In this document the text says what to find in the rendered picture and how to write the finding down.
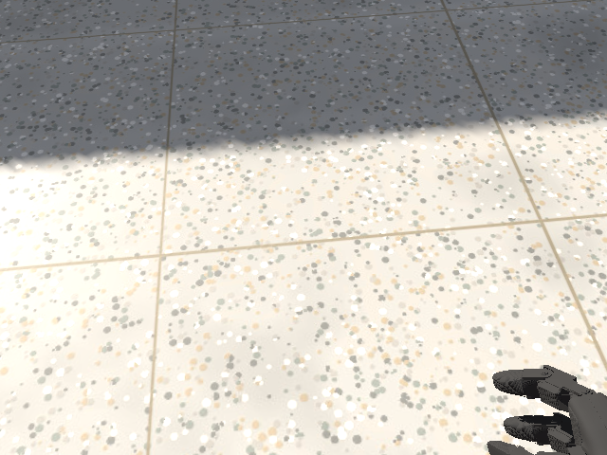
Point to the robot right hand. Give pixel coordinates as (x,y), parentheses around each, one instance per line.
(584,433)

